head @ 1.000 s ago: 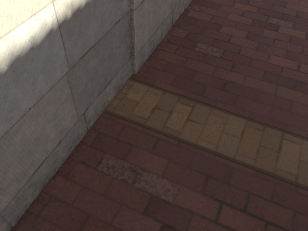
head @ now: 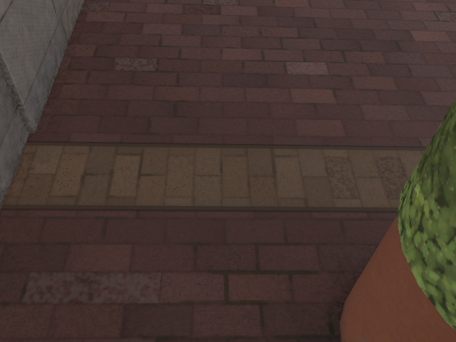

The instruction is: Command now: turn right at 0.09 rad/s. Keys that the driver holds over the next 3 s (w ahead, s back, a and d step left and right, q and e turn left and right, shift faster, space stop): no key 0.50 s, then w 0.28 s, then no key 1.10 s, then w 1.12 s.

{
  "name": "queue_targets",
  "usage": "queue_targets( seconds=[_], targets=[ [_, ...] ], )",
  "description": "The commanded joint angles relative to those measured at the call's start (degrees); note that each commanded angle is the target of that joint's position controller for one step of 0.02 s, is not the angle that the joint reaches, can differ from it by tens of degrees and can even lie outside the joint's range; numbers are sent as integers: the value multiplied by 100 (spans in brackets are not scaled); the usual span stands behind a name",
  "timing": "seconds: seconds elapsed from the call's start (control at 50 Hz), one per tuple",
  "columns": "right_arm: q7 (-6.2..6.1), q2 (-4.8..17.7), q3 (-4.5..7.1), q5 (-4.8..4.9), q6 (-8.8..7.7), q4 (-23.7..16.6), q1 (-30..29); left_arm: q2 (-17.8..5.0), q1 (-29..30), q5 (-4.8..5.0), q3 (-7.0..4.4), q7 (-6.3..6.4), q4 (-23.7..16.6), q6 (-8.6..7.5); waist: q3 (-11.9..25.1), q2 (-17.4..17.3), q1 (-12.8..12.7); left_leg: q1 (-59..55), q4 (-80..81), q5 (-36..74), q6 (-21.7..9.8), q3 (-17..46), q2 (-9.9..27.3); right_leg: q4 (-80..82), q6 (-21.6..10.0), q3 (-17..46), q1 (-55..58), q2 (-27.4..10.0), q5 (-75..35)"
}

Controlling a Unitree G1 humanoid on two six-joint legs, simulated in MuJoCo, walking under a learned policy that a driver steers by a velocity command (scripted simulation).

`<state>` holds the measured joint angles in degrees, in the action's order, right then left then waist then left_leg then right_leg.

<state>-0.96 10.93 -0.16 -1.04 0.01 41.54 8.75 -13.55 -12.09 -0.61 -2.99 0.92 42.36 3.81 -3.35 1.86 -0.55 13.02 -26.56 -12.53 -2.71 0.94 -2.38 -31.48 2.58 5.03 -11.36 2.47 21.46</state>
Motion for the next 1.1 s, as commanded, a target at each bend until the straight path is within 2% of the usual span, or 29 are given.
queue_targets(
  seconds=[0.02, 0.04, 0.06, 0.08, 0.14, 0.5, 0.52, 0.56, 0.6, 0.64, 0.68, 0.7, 0.72, 0.74, 0.76, 0.78, 0.8, 0.82, 0.84, 0.86, 0.9, 0.94, 0.98, 1.0, 1.02, 1.04, 1.06, 1.08, 1.1],
  targets=[
    [3, 860, 264, 40, -61, -201, -8, -354, -166, -56, -40, 63, -189, -141, 597, -780, -22, -310, 442, 1167, -257, 1077, 928, 1330, -34, 135, 656, -200, -1423],
    [46, 800, 251, 18, -95, -212, 35, -553, -162, -114, -58, 87, -226, -190, 696, -535, 38, -43, 419, 801, -116, 1019, 848, 1243, -101, 551, 945, -632, -1720],
    [97, 697, 251, 101, -78, -170, 120, -616, 24, -57, -85, 63, -113, -201, 404, 229, 242, -291, 671, 315, -43, 650, 478, 911, -291, 482, 229, -572, -1630],
    [98, 788, 263, 65, -60, -82, -70, -375, 49, -64, -32, 25, -131, -228, 305, 33, 56, -500, 561, 251, -15, 616, 482, 989, -342, 464, 13, -533, -1366],
    [65, 738, 281, 30, -22, 41, -146, -397, -68, -75, -21, 81, 14, -308, 183, 35, 45, -572, 481, 495, -76, 650, 546, 1122, -310, 466, -122, -503, -1208],
    [-32, 783, 310, 74, 2, 1274, 132, -314, -365, -66, 5, 195, 1027, -387, 79, -152, 90, -646, 825, 538, -81, 748, 592, 1328, -356, 379, 195, -587, -1377],
    [-34, 796, 318, 70, 12, 1349, 193, -307, -441, -83, 6, 194, 1106, -385, 188, -166, 91, -686, 858, 36, -109, 740, 548, 1338, -378, 334, 221, -528, -906],
    [-36, 972, 401, 62, 73, 1403, 270, -405, -519, -131, -50, 181, 1160, -357, 70, -247, 89, -421, 706, -1728, -314, 769, 397, 1021, -546, 222, -68, -292, 679],
    [-24, 992, 424, 59, 98, 1401, 434, -370, -447, -152, -39, 165, 1083, -358, -381, -325, 151, -28, 772, -3094, -580, 1190, 535, 755, -727, 350, -736, -259, 1727],
    [-23, 1000, 439, 68, 30, 1441, 705, -203, -358, -168, 12, 148, 1007, -456, -533, -489, 225, -155, 1029, -3304, -856, 1884, 937, 384, -754, 242, -1125, -238, 1312],
    [2, 1154, 514, 47, -30, 1485, 834, -76, -367, -188, 41, 88, 987, -568, -308, -842, 211, -396, 1481, -3207, -1092, 2493, 1360, -11, -665, -256, -1009, -86, 330],
    [44, 1169, 520, 17, -22, 1438, 658, -90, -470, -175, 34, 49, 1048, -625, -202, -829, 118, -183, 1504, -3059, -1061, 2379, 1336, 135, -680, -409, -582, -55, 168],
    [79, 1122, 515, 47, -28, 1362, 436, -107, -703, -155, 21, 30, 1127, -671, -171, -711, -44, 354, 1356, -2958, -956, 2106, 1144, 485, -751, -345, 112, -57, 189],
    [94, 1006, 477, 84, -53, 1183, -70, -196, -1213, -144, -9, 33, 1273, -721, -232, -394, -397, 1082, 844, -2718, -743, 1572, 773, 1042, -913, 102, 814, -251, 537],
    [112, 669, 368, 117, -145, 875, -738, -515, -1931, -143, -91, 76, 1533, -802, -388, 478, -709, 2137, -348, -1955, -402, 658, 93, 1885, -1236, 1415, 1629, -949, 1400],
    [138, 561, 328, 33, -265, 673, -1060, -912, -2467, -116, -230, 105, 1755, -848, -724, 1115, -854, 3231, -1470, -1314, -230, -156, -198, 2565, -1581, 2765, 2309, -1914, 1550],
    [126, 804, 360, -94, -367, 638, -1083, -805, -2399, -128, -221, 143, 1793, -852, -1003, 680, -750, 3675, -2040, -1567, -190, -41, 49, 2263, -1756, 2726, 2347, -2183, -319],
    [136, 750, 351, -83, -419, 745, -804, -601, -2232, -160, -163, 157, 1771, -874, -783, 333, -536, 3589, -2395, -1548, -133, 51, 179, 1961, -1776, 2288, 2489, -2130, -2071],
    [156, 666, 326, -67, -421, 832, -573, -474, -2093, -212, -117, 147, 1771, -890, -489, 227, -365, 3420, -2658, -1476, -63, 43, 248, 1768, -1717, 1852, 2576, -2008, -3340],
    [179, 575, 298, -39, -384, 853, -458, -402, -1959, -199, -79, 152, 1794, -899, -277, 319, -229, 3238, -2789, -1389, -18, -63, 256, 1661, -1614, 1456, 2535, -1847, -4070],
    [241, 473, 257, -18, -310, 781, -476, -382, -1625, -145, -50, 154, 1748, -891, -142, 391, -78, 2661, -2624, -862, 54, -283, 182, 1663, -1373, 798, 1884, -1475, -4807],
    [321, 347, 205, 2, -214, 708, -414, -321, -1355, -139, 5, 202, 1749, -867, -142, 574, 103, 1611, -1898, -196, 60, -341, 127, 1569, -1037, 249, 935, -1130, -5184],
    [272, 410, 213, 64, -148, 752, -247, -409, -1306, -82, 8, 201, 1778, -854, 31, 679, 150, 511, -1253, 491, -41, -414, -48, 1321, -837, 108, 402, -1032, -5272],
    [217, 520, 265, 71, -128, 896, 139, -438, -1296, -52, 14, 205, 1766, -826, 173, 687, 240, 4, -885, 691, -96, -447, -161, 990, -793, 99, 358, -975, -5370],
    [165, 548, 305, 8, -142, 1092, 620, -360, -1271, 17, 51, 212, 1787, -806, 285, 505, 461, -640, -444, 1142, -188, -461, -223, 470, -703, 91, 178, -936, -5335],
    [106, 667, 354, -32, -198, 1234, 1014, -358, -1348, 43, 69, 184, 1810, -815, 431, 236, 613, -1278, 16, 1660, -247, -378, -109, -227, -599, 18, -68, -739, -4703],
    [48, 999, 403, -115, -299, 1302, 1583, -182, -1535, 44, 127, 162, 1719, -814, 882, -433, 715, -2324, 50, 3468, -444, 809, 1145, -1428, -426, -154, -844, -439, -2396],
    [55, 1218, 383, -64, -304, 1286, 1686, 342, -2442, 203, 220, 222, 1903, -682, 1733, -1341, 345, -2495, 51, 5436, -1346, 2253, 2596, -3105, -351, -372, -881, 109, 1534],
    [64, 1090, 352, 134, -273, 1214, 1266, -34, -2516, 99, 104, 265, 2052, -504, 1603, -961, 243, -1477, 454, 4091, -1637, 2616, 2569, -3626, -368, -115, -705, -29, 1439]
  ],
)
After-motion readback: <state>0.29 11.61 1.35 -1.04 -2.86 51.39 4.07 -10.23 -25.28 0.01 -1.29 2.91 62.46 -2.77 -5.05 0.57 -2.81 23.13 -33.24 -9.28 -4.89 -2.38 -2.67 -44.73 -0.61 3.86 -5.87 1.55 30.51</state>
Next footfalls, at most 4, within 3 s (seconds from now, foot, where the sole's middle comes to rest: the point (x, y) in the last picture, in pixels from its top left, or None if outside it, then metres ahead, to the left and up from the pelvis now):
0.02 right None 0.02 -0.12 -0.78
1.06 left None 0.27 0.09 -0.78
1.38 right None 0.22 -0.09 -0.78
2.50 left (191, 306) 0.59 0.11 -0.78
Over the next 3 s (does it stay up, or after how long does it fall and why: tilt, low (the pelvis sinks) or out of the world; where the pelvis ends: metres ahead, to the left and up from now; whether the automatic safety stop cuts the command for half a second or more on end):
stays up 0.69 0.06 -0.01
